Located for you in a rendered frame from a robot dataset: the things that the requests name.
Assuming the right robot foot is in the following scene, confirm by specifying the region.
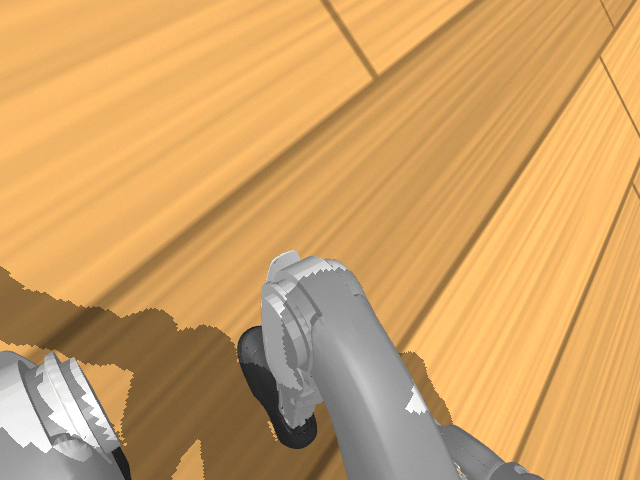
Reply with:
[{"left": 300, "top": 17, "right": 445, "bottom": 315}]
[{"left": 237, "top": 326, "right": 317, "bottom": 449}]

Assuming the left robot foot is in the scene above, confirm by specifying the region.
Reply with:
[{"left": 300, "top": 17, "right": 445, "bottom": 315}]
[{"left": 111, "top": 446, "right": 131, "bottom": 480}]

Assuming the right robot hand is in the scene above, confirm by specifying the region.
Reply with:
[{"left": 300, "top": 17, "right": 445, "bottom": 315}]
[{"left": 433, "top": 418, "right": 506, "bottom": 480}]

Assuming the right robot arm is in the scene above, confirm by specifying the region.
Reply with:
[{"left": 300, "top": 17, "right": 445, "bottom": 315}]
[{"left": 490, "top": 462, "right": 544, "bottom": 480}]

